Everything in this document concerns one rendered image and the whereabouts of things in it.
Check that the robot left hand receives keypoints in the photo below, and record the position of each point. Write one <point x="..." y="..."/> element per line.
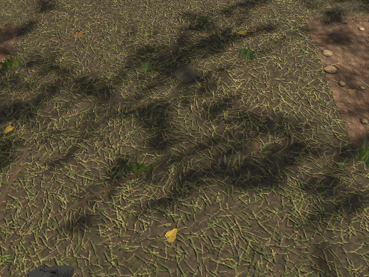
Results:
<point x="53" y="271"/>

